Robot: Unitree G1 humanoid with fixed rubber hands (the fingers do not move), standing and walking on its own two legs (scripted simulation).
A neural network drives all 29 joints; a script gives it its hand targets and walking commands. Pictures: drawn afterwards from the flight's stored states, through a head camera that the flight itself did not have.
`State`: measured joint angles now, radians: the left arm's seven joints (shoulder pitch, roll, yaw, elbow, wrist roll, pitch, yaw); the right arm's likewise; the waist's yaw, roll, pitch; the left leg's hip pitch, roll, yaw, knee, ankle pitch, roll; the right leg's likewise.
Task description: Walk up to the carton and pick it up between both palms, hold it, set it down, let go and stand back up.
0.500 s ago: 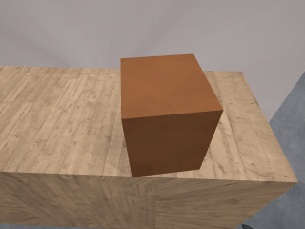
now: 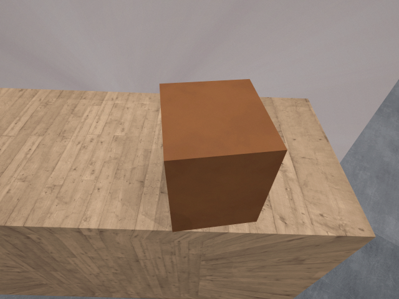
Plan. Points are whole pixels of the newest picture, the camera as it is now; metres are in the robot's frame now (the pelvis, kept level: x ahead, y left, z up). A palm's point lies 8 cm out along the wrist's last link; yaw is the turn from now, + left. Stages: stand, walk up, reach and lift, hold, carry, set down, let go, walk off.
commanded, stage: walk up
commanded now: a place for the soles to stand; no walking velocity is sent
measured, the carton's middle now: (210, 156) +0.43 -0.03 +0.05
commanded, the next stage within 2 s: stand in 0.42 s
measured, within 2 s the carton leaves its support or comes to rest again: neither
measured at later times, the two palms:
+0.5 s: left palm out of the picture +0.07 +0.29 -0.12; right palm out of the picture +0.09 -0.28 -0.13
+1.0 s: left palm (96, 282) +0.20 +0.21 -0.10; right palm out of the picture +0.16 -0.26 -0.10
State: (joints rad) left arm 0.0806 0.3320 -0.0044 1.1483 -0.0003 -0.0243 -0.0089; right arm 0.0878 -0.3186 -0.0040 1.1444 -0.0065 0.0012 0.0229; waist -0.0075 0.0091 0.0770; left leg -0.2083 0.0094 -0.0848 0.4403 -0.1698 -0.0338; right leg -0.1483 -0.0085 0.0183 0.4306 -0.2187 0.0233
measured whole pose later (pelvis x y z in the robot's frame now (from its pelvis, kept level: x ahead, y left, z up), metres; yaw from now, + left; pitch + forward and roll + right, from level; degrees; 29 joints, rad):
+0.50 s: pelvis +0.00 -0.01 +0.00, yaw +1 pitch -3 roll +0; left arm 0.07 0.32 0.00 1.16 0.00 -0.02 -0.01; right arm 0.06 -0.32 -0.01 1.14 -0.01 0.00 0.02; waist 0.00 0.03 0.09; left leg -0.20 0.01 -0.10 0.39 -0.14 -0.04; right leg -0.13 -0.01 0.01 0.39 -0.20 0.02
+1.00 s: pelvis +0.01 -0.01 -0.02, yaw -2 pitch -5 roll -1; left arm 0.08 0.22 0.00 0.35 0.05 0.51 0.03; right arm 0.04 -0.23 -0.08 0.83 -0.01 0.00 0.12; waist 0.00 -0.04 0.15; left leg -0.26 0.08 -0.01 0.65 -0.31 -0.06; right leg -0.20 0.01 0.00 0.63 -0.34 0.01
